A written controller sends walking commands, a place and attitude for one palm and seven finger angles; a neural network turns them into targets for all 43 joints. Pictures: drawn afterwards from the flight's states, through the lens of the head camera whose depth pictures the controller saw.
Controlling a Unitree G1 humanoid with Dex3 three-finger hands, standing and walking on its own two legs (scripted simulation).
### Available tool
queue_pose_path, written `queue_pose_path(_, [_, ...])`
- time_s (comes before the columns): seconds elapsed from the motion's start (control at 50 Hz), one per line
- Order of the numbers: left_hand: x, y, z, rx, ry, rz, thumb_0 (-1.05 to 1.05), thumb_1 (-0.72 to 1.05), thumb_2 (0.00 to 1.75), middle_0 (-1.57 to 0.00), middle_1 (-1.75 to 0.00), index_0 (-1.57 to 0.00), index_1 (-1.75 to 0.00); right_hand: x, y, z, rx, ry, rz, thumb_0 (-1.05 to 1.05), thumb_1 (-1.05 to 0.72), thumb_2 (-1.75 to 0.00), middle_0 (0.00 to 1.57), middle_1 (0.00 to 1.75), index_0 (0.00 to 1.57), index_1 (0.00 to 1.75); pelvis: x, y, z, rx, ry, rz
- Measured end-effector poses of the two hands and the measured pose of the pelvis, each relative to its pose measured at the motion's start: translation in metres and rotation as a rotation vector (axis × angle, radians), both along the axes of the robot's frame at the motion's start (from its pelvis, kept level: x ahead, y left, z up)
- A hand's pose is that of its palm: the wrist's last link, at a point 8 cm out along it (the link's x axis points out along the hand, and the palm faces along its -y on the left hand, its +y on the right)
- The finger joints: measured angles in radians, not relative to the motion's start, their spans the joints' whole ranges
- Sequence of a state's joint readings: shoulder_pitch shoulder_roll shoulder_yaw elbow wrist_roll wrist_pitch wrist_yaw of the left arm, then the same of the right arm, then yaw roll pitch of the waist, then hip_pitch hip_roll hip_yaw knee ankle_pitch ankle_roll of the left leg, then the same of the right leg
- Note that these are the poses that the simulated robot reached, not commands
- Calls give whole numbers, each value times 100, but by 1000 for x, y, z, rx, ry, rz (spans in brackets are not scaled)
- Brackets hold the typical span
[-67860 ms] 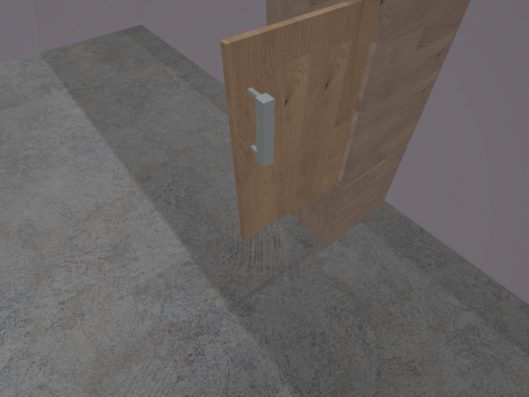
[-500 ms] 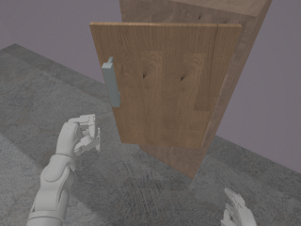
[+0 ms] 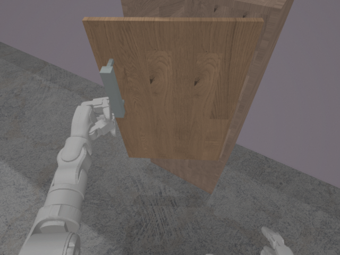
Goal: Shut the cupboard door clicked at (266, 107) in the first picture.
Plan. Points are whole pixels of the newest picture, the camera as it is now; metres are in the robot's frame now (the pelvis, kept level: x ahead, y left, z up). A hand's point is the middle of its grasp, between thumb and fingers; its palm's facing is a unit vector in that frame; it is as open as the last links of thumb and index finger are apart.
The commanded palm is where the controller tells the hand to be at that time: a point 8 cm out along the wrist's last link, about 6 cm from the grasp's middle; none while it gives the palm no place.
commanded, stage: bring the fist close to the handle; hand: left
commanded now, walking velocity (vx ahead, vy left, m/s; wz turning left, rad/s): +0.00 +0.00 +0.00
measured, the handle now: (115, 89) +0.52 +0.17 +0.10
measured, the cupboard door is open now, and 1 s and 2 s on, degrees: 28 25 6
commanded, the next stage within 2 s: push the door shut along its arc in 0.50 s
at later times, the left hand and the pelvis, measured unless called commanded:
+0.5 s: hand (117, 113) +0.42 +0.15 +0.10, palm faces -0.02 -1.00 -0.01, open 3.1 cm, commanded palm +0.39 +0.20 +0.10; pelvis -0.01 +0.01 +0.00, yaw -2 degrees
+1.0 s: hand (117, 104) +0.45 +0.15 +0.11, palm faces -0.11 -0.99 -0.02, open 3.1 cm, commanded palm +0.44 +0.20 +0.10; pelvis -0.02 +0.01 -0.01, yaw +0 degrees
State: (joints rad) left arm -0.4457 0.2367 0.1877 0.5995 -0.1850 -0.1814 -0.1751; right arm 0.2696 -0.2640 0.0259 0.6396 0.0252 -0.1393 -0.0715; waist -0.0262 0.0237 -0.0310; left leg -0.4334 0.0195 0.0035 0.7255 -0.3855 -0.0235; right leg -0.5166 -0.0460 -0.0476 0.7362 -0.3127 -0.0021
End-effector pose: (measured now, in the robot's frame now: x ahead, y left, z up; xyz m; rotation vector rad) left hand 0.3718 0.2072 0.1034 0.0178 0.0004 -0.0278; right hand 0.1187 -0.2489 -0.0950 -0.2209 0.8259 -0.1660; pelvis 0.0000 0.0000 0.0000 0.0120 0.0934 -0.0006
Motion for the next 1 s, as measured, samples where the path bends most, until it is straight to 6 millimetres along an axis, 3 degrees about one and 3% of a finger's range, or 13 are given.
queue_pose_path(0.2, [41, -8, 3, -9, 5, 7, 1, 90, 90, -130, -150, -130, -150, -41, -5, -13, 4, 122, -58, 1, -90, -90, 20, 30, 20, 30, -5, 1, -4, 1, 43, -13])
queue_pose_path(0.38, [33, -4, -8, -3, 11, 11, 1, 90, 90, -130, -150, -130, -150, -74, -5, -18, 15, 206, -109, 1, -90, -90, 20, 30, 20, 30, -5, 5, -3, 1, 46, -29])
queue_pose_path(0.5, [30, -7, -2, -7, -23, 7, 1, 90, 90, -130, -150, -130, -150, -74, -3, -18, 10, 202, -107, 1, -90, -90, 20, 30, 20, 30, -8, 7, -3, -2, 41, -26])
queue_pose_path(0.78, [36, -6, 2, 2, -10, -23, 1, 90, 90, -130, -150, -131, -150, -46, 4, -10, 10, 113, -66, 0, -90, -90, 20, 30, 20, 30, -12, 9, -4, -3, 38, -20])
queue_pose_path(0.88, [47, -3, 5, 9, -2, -59, 1, 90, 91, -130, -150, -131, -150, -51, 2, -13, -4, 131, -65, 0, -90, -90, 20, 30, 20, 30, -14, 10, -7, -6, 53, -11])
queue_pose_path(1.0, [61, -2, 5, 7, 10, -86, 1, 90, 93, -130, -150, -130, -150, -71, -3, -19, -21, 193, -74, 0, -90, -90, 20, 30, 20, 30, -16, 11, -11, -8, 81, -2])
